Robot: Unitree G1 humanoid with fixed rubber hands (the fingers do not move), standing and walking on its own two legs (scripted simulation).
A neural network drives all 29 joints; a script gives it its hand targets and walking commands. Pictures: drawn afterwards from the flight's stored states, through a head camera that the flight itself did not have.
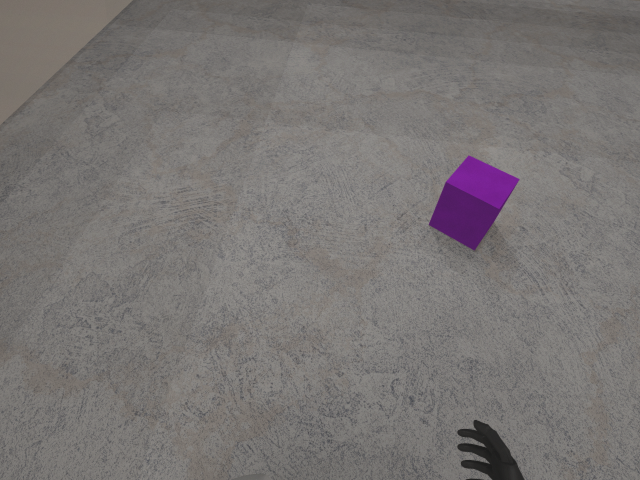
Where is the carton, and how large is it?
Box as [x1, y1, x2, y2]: [429, 156, 519, 250]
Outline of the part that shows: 468,156 446,181 429,224 474,250 519,179 475,158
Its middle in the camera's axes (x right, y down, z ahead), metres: +0.60 -0.13 +1.55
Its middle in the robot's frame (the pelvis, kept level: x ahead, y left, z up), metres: +1.18 -0.53 -0.64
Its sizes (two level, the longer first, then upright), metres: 0.210 0.200 0.250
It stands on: the floor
